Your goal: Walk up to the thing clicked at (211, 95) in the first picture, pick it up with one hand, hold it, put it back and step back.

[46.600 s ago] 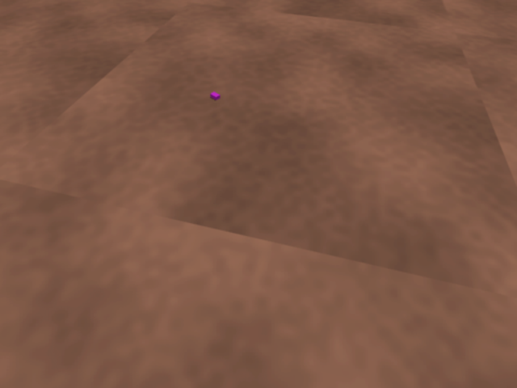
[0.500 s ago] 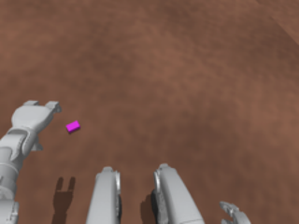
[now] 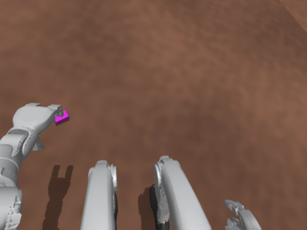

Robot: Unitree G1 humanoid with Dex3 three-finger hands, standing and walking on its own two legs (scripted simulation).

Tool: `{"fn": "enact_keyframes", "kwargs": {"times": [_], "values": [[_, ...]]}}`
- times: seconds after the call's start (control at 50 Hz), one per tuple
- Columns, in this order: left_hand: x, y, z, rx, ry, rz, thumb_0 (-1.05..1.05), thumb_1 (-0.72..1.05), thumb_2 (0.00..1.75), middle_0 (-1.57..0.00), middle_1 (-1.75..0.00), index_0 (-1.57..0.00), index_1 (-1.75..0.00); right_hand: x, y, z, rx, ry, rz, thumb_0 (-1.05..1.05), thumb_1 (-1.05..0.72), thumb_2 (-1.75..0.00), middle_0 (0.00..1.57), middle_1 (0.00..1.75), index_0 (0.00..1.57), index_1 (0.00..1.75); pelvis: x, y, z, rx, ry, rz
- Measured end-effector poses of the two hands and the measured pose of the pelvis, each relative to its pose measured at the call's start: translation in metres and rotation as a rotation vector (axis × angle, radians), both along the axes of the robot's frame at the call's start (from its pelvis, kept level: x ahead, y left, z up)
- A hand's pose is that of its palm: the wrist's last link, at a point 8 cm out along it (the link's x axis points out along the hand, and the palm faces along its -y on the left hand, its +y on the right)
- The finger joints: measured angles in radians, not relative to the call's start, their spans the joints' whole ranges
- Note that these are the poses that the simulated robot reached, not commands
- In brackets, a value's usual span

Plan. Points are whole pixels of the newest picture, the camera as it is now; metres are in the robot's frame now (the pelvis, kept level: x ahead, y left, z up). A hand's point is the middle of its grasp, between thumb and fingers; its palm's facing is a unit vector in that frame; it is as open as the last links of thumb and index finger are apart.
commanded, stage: approach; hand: left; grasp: from above
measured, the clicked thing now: (61, 116) +0.55 +0.33 -0.50
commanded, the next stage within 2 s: rest palm in 0.58 s
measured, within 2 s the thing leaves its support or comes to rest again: neither
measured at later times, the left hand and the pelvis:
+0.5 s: hand (69, 141) +0.40 +0.25 -0.38, palm faces -0.50 -0.04 -0.87, open 9.3 cm; pelvis -0.02 -0.01 -0.18, yaw -3 degrees
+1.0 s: hand (70, 143) +0.40 +0.26 -0.42, palm faces -0.51 -0.06 -0.86, open 9.5 cm; pelvis -0.01 -0.01 -0.21, yaw -6 degrees
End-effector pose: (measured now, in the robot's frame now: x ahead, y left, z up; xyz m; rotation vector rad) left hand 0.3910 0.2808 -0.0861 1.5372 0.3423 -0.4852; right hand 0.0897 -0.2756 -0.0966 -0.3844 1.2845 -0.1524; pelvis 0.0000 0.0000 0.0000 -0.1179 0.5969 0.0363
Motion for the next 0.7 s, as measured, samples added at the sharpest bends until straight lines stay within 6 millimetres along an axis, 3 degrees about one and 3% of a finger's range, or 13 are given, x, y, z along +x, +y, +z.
{"fn": "enact_keyframes", "kwargs": {"times": [0.1,0.22,0.36,0.46,0.58,0.7], "values": [[0.008,-0.009,-0.059,-0.019,-0.043,-0.049,0.0,-0.06,0.64,-0.51,-0.58,-0.5,-0.6,-0.006,-0.006,-0.049,-0.014,0.043,0.032,0.01,-0.9,-0.89,0.2,0.3,0.2,0.3,-0.008,-0.002,-0.049,-0.009,0.036,-0.009],[0.011,-0.019,-0.124,-0.023,-0.059,-0.029,0.0,0.01,0.59,-0.6,-0.48,-0.57,-0.51,-0.022,0.0,-0.107,0.02,0.082,0.036,0.01,-0.9,-0.89,0.2,0.3,0.2,0.3,-0.018,-0.004,-0.099,-0.01,0.04,-0.017],[0.011,-0.028,-0.183,-0.033,-0.038,0.011,0.0,0.13,0.5,-0.71,-0.35,-0.67,-0.39,-0.047,0.009,-0.155,0.064,0.126,0.037,0.01,-0.9,-0.89,0.2,0.3,0.21,0.3,-0.024,-0.01,-0.143,-0.005,0.024,-0.028],[0.018,-0.025,-0.218,-0.043,-0.014,0.053,0.0,0.18,0.44,-0.74,-0.32,-0.71,-0.35,-0.063,0.005,-0.174,0.05,0.163,0.044,0.01,-0.9,-0.89,0.2,0.3,0.21,0.3,-0.023,-0.013,-0.17,-0.008,0.002,-0.039],[0.028,-0.023,-0.257,-0.048,0.001,0.054,0.0,0.2,0.41,-0.73,-0.31,-0.72,-0.33,-0.075,-0.006,-0.184,0.006,0.217,0.063,0.0,-0.9,-0.89,0.2,0.3,0.21,0.3,-0.017,-0.015,-0.195,-0.023,-0.026,-0.057],[0.035,-0.024,-0.278,-0.057,-0.052,0.052,0.0,0.22,0.38,-0.72,-0.32,-0.72,-0.32,-0.075,-0.008,-0.188,-0.004,0.249,0.081,0.01,-0.9,-0.89,0.2,0.3,0.2,0.3,-0.009,-0.014,-0.207,-0.039,-0.038,-0.073]]}}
